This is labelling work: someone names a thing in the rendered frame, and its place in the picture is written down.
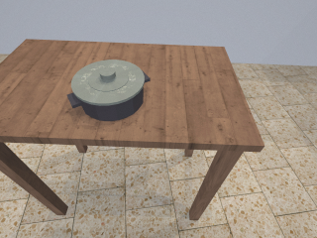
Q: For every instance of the table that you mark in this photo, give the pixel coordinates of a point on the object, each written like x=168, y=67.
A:
x=193, y=101

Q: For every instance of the knob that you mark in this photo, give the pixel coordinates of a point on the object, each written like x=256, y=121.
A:
x=107, y=73

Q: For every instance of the pot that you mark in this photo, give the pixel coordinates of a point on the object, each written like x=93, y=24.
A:
x=110, y=112

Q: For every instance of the lid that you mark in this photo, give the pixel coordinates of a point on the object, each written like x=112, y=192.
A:
x=88, y=86

